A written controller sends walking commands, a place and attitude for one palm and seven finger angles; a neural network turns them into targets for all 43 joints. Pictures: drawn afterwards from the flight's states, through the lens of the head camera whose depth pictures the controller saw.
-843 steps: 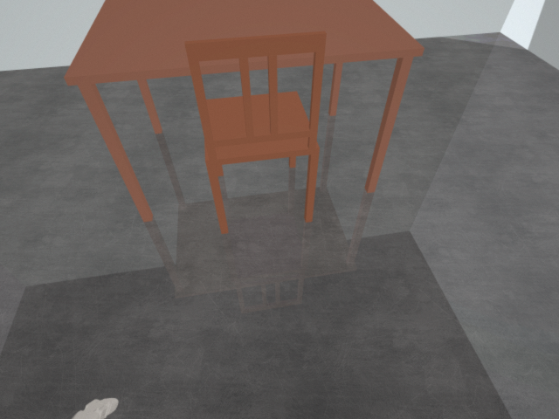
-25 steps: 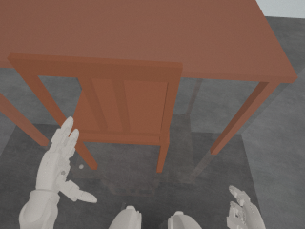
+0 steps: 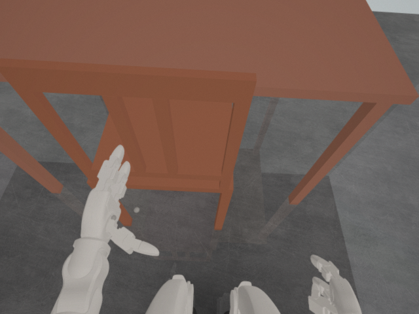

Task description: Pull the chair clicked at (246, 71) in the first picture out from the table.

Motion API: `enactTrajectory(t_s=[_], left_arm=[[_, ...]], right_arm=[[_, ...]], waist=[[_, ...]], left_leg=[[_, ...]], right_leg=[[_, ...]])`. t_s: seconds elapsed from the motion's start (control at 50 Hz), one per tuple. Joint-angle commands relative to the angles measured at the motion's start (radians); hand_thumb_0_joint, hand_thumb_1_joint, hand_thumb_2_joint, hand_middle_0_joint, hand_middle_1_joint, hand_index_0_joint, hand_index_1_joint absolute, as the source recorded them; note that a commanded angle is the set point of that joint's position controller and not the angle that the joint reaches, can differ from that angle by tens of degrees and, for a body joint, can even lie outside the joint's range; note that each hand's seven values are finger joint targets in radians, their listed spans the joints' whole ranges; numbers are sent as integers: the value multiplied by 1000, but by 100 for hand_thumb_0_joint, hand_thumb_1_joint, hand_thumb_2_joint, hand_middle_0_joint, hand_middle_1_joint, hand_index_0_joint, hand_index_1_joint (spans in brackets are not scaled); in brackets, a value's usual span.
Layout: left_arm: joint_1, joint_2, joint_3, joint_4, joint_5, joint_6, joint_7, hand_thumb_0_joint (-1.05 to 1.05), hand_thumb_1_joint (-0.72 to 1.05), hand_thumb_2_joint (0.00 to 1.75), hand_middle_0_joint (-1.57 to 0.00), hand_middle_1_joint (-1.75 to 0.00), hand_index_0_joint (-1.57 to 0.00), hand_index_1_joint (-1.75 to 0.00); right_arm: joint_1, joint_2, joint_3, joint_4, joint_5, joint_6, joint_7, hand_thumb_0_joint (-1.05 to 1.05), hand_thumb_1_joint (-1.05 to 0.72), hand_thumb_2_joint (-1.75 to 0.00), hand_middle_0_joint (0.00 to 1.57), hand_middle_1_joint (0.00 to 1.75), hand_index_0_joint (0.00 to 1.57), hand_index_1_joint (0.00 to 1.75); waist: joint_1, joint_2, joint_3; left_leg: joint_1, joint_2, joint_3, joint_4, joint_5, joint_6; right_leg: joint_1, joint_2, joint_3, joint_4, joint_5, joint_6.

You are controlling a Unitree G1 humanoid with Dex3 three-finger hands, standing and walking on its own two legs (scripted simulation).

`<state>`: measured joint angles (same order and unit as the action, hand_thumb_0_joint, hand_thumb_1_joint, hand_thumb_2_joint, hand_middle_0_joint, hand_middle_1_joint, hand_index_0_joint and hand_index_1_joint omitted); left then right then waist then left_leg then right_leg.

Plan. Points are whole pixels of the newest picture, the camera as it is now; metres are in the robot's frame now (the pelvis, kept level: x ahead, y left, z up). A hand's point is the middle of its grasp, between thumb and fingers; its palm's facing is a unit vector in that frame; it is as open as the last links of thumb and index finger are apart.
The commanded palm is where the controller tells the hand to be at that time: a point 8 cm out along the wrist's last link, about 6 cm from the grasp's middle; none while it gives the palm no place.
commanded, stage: aim the fingers beside a spindle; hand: left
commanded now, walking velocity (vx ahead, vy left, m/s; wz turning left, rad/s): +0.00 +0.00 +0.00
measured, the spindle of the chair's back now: (129, 138) +0.47 +0.20 -0.01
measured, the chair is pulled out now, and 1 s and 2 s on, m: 0.00 0.00 0.00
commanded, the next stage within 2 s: none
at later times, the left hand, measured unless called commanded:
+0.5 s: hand (163, 196) +0.33 +0.10 +0.01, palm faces -0.06 -1.00 -0.01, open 16.9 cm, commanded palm +0.31 +0.16 +0.01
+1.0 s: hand (169, 201) +0.33 +0.09 -0.01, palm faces -0.07 -1.00 +0.00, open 16.9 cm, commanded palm +0.31 +0.16 +0.01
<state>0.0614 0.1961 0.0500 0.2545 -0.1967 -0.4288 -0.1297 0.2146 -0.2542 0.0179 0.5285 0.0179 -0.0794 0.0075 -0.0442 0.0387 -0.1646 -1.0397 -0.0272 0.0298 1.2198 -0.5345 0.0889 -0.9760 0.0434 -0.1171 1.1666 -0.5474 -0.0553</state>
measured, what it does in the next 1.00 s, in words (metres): stands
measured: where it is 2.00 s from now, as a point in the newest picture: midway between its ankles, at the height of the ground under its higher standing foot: outside the picture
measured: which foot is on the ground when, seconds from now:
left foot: down 0.00-1.00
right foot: down 0.00-1.00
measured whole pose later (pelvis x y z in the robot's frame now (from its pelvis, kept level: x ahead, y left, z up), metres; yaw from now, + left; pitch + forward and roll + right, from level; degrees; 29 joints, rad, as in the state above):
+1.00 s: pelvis -0.01 -0.01 -0.02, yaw +0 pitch +22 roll -2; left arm -0.12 0.13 -0.02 0.43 -0.11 -0.44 0.00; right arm 0.19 -0.24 0.01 0.52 0.01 0.02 0.03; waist -0.06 0.03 -0.16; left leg -1.12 -0.02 0.04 1.28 -0.55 0.08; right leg -1.07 0.04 -0.11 1.25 -0.57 -0.07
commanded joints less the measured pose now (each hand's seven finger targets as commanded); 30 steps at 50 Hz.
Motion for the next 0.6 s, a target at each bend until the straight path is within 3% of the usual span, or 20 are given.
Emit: enactTrajectory(t_s=[0.0,0.08,0.14,0.16,0.18,0.22,0.28,0.36,0.42,0.48,0.5,0.58], left_arm=[[-170,43,-18,-275,24,-95,41,0,-50,30,-6,-8,-6,-8],[-177,25,-48,-253,55,-98,85,0,-50,30,-6,-8,-6,-8],[-216,16,-49,-154,85,-82,116,0,-50,30,-6,-8,-6,-8],[-239,-12,-73,-129,90,-76,123,0,-50,30,-6,-8,-6,-8],[-274,9,-49,-116,94,-76,134,0,-50,30,-6,-8,-6,-8],[-272,23,-28,-101,98,-77,148,0,-50,30,-6,-8,-6,-8],[-317,1,-53,-169,95,-96,158,0,-50,30,-6,-8,-6,-8],[-374,-29,-98,-178,103,-115,171,0,-50,30,-6,-8,-6,-8],[-308,8,-51,-98,107,-100,175,0,-50,30,-6,-8,-6,-8],[-306,-27,-79,-27,112,-72,162,0,-50,30,-6,-8,-6,-8],[-313,-10,-56,-11,107,-67,161,0,-50,30,-6,-8,-6,-8],[-319,28,-7,-81,78,-92,147,0,-50,30,-6,-8,-6,-8]], right_arm=[[-3,-138,-63,-136,-8,-38,3,0,-90,-90,20,30,20,30],[1,-138,-65,-130,-12,-16,13,0,-90,-90,20,30,20,30],[2,-139,-63,-119,-13,8,18,0,-90,-90,20,30,20,30],[-8,-138,-61,-121,-15,14,21,0,-90,-90,20,30,20,30],[-4,-141,-62,-118,-14,21,19,0,-90,-90,20,30,20,30],[-5,-141,-63,-123,-15,30,19,0,-90,-90,20,30,20,30],[-4,-134,-63,-131,-17,38,24,0,-90,-90,20,30,20,30],[4,-130,-64,-114,-19,42,28,0,-90,-90,20,30,20,30],[8,-133,-63,-112,-16,56,29,0,-90,-90,20,30,20,30],[4,-130,-59,-115,-11,71,33,0,-90,-90,20,30,20,30],[4,-131,-59,-117,-8,76,30,0,-90,-90,20,30,20,30],[0,-123,-59,-130,-9,74,25,0,-90,-90,20,30,20,30]], waist=[[-3,60,-360],[-11,29,-362],[-23,-16,-296],[-29,-20,-291],[-28,-39,-295],[-14,-35,-323],[0,30,-403],[-22,34,-411],[-14,-22,-378],[-20,-49,-329],[-19,-61,-317],[3,-53,-380]], left_leg=[[348,47,-145,-169,370,-74],[354,55,-162,-160,387,-81],[289,54,-167,-157,311,-79],[270,50,-165,-154,261,-74],[254,48,-167,-152,238,-74],[254,44,-161,-147,246,-73],[328,48,-168,-145,323,-87],[350,55,-179,-129,338,-86],[290,46,-161,-133,313,-76],[230,38,-143,-134,259,-67],[207,35,-137,-133,244,-63],[200,26,-110,-122,272,-57]], right_leg=[[85,-24,75,-117,262,18],[48,-23,68,-100,257,21],[12,-21,63,-92,209,20],[0,-22,66,-95,179,22],[2,-22,69,-93,168,22],[16,-21,74,-89,177,18],[23,-25,76,-74,222,15],[-6,-23,76,-72,227,18],[35,-18,83,-84,233,17],[49,-22,86,-95,217,19],[60,-22,91,-100,214,19],[137,-24,115,-103,268,19]])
